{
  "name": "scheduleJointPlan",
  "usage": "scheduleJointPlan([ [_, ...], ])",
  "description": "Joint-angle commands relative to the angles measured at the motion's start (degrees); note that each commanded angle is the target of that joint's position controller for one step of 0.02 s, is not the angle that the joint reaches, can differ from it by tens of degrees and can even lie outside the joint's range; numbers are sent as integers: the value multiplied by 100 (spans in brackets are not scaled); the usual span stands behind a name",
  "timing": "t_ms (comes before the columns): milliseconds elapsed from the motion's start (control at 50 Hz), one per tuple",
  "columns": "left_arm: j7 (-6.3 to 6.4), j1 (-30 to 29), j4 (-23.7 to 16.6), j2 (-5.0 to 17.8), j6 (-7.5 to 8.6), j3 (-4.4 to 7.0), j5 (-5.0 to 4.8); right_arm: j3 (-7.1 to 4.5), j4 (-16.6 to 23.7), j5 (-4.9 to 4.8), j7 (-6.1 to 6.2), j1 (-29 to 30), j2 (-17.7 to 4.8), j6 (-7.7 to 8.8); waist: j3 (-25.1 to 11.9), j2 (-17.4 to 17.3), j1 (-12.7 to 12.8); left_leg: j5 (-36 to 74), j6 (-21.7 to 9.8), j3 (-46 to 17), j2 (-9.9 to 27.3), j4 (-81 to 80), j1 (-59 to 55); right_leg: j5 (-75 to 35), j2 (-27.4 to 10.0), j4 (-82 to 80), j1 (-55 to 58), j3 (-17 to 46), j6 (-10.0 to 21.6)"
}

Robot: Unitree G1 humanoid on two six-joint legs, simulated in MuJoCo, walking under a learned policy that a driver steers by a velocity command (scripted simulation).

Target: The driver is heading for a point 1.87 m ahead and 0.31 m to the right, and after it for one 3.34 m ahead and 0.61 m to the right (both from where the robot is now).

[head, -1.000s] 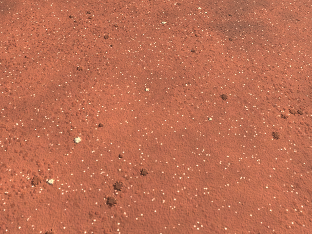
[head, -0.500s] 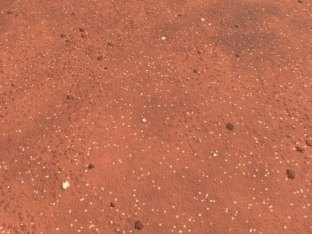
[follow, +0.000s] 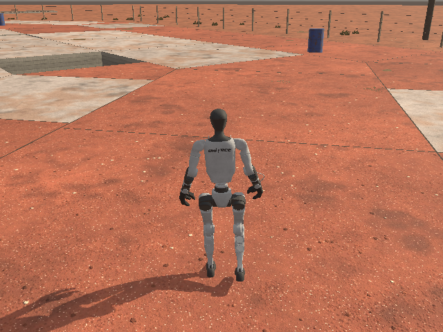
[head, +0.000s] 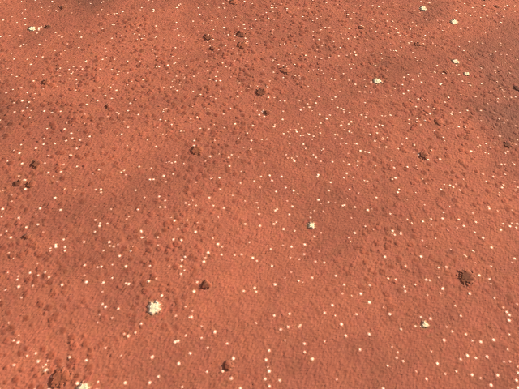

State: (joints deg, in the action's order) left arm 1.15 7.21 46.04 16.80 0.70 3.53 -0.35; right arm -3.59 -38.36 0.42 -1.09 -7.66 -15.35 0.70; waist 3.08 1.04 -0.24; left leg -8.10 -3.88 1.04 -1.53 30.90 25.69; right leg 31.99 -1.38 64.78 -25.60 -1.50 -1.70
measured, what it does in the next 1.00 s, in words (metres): steps on the spot: right foot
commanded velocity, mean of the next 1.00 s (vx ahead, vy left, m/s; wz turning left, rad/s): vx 0.01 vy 0.00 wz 0.06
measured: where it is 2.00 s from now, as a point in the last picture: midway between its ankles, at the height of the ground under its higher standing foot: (264, 385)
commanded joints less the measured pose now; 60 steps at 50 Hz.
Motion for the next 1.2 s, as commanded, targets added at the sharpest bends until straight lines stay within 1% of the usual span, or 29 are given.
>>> scheduleJointPlan([
  [20, 83, 262, -227, 542, -140, 156, 34, -163, 317, -14, 75, 0, -722, -2, -1113, -576, 127, 1654, -1047, -1496, 1398, -1196, -1113, -516, -233, 94, -403, 355, -104],
  [40, 105, 405, -174, 484, -177, 151, 30, -167, 319, 43, 89, 81, -730, -6, -1077, -713, 195, 1504, -1037, -1370, 1298, -1285, -891, -663, -177, -135, -184, 306, -142],
  [60, 126, 491, -127, 414, -186, 135, 20, -163, 304, 71, 110, 104, -705, 3, -1083, -779, 212, 1457, -1046, -1276, 1250, -1319, -829, -725, -160, -427, -55, 286, -175],
  [80, 149, 496, -99, 358, -184, 116, 20, -158, 277, 77, 133, 101, -680, 14, -1101, -807, 193, 1367, -1046, -1238, 1235, -1328, -844, -779, -166, -744, 31, 296, -196],
  [120, 171, 380, -81, 256, -174, 64, 35, -152, 209, 70, 183, 88, -659, 12, -1150, -838, 92, 869, -1011, -1232, 1234, -1348, -890, -924, -207, -1362, 242, 324, -197],
  [180, 147, 267, -49, 318, -162, 65, 12, -122, 97, 88, 209, 55, -636, -25, -1062, -940, -33, -209, -952, -1408, 1264, -1427, -862, -1092, -182, -2059, 549, 282, -160],
  [200, 128, 283, -22, 318, -150, 65, 12, -102, 59, 78, 207, 64, -604, -36, -996, -939, -28, -527, -897, -1457, 1250, -1416, -838, -1171, -152, -2359, 675, 245, -123],
  [240, 67, 534, 131, 215, -110, 44, 53, -42, -21, 13, 203, 136, -482, -60, -857, -830, 156, -1121, -638, -1381, 1092, -1280, -601, -1850, -31, -3464, 1295, 53, 42],
  [260, 33, 598, 178, 233, -92, 32, 133, 1, -131, 4, 196, -72, -358, -48, -797, -685, 160, -1422, -361, -1301, 923, -1198, -468, -2181, -96, -3892, 1594, 145, 161],
  [280, 26, 639, 157, 464, -69, 49, 224, 39, -180, 54, 183, -179, -248, -21, -690, -282, 54, -1571, -66, -1083, 664, -818, -276, -2403, -613, -4129, 1709, 717, 356],
  [300, 33, 392, 204, 753, -63, 118, 160, 19, -160, 76, 149, -395, -186, 14, -516, 584, -351, -1361, 178, -510, 160, -665, -456, -1755, -829, -4158, 1097, 937, 591],
  [320, -1, 282, 193, 415, -19, 54, 153, 8, -177, 117, 157, -92, -270, 21, -438, 748, -180, -827, 317, -343, 97, -409, -1108, -723, -741, -4487, 393, 991, 611],
  [340, -9, 176, 190, 267, 36, -3, 192, -27, -152, 84, 170, 85, -340, 8, -323, 757, -164, -546, 288, -377, 139, -318, -1378, -399, -646, -4631, 128, 936, 480],
  [360, -9, 120, 210, 285, 88, -13, 201, -32, -207, 66, 202, 80, -306, -23, -283, 720, -178, -397, 228, -418, 194, -290, -1524, -508, -559, -4633, 51, 833, 358],
  [380, -7, 152, 234, 299, 142, -17, 169, -48, -249, 71, 221, 35, -348, -54, -226, 685, -145, -320, 178, -477, 218, -301, -1498, -666, -495, -4579, 123, 749, 294],
  [420, 29, 373, 356, 292, 193, -28, 109, -53, -346, 62, 223, -28, -305, -61, -225, 410, -75, -166, 117, -546, 268, -376, -1423, -1045, -402, -4387, 376, 625, 257],
  [440, 47, 468, 407, 298, 191, -28, 89, -53, -395, 50, 219, -39, -271, -48, -241, 283, -32, -76, 116, -548, 271, -389, -1380, -1207, -371, -4307, 501, 591, 267],
  [500, 79, 604, 512, 262, 165, -44, 83, -61, -551, 24, 213, -72, -205, -19, -323, 54, 47, 290, 160, -540, 279, -372, -1390, -1583, -313, -4168, 745, 527, 310],
  [600, 66, 627, 668, 195, 134, -67, 65, -86, -834, 0, 254, -161, -213, -32, -408, -153, 72, 742, 187, -553, 315, -332, -1562, -1997, -225, -4075, 923, 427, 324],
  [820, 43, 617, 1037, 110, 80, -97, 54, -93, -1435, -34, 349, -178, -281, -88, -314, -102, 54, 907, 216, -531, 343, -370, -1726, -2319, -107, -4168, 1095, 312, 318],
  [1060, 66, 790, 1350, 61, 67, -142, 61, -49, -1970, -41, 373, -127, -241, -118, -167, -90, 38, 645, 263, -463, 311, -505, -1728, -2133, -58, -4328, 1105, 279, 316],
  [1080, 73, 927, 1429, 42, 57, -143, 54, -33, -2058, -42, 371, -218, -181, -124, -276, -40, 46, 34, 262, -346, 209, -465, -1752, -1503, -32, -4414, 1152, 269, 355],
  [1100, 87, 995, 1456, 159, 37, -101, 12, -43, -2101, -71, 372, -234, -198, -129, -164, 94, 67, -952, 252, -151, 24, -257, -1560, -552, -59, -4521, 1086, 378, 485],
  [1120, 106, 1002, 1422, 339, 26, -44, -26, -55, -2097, -95, 368, -194, -219, -111, 42, 325, 108, -1829, 242, 34, -137, 45, -1147, 471, -248, -4715, 1021, 707, 691],
  [1140, 120, 1140, 1399, 486, 44, 3, -58, -53, -2018, -105, 351, -7, -222, -49, 283, 556, 216, -2105, 233, 148, -176, 468, -602, 1308, -660, -5078, 1057, 1296, 955],
  [1160, 126, 1215, 1391, 695, 95, 76, -91, -29, -1910, -131, 310, 191, -140, 48, 531, 848, 274, -1827, 209, 233, -82, 1026, -163, 1726, -1267, -5462, 1119, 2078, 1276],
  [1180, 131, 1213, 1378, 783, 161, 124, -106, -14, -1839, -161, 262, 321, -105, 145, 765, 887, 294, -1613, 142, 46, 183, 1433, 176, 1645, -1707, -5691, 1082, 2613, 1529],
  [1200, 122, 1178, 1354, 698, 234, 117, -79, -23, -1816, -195, 214, 352, -118, 225, 871, 828, 270, -1739, 82, -91, 362, 1711, 527, 1251, -1872, -5716, 1264, 2762, 1615],
])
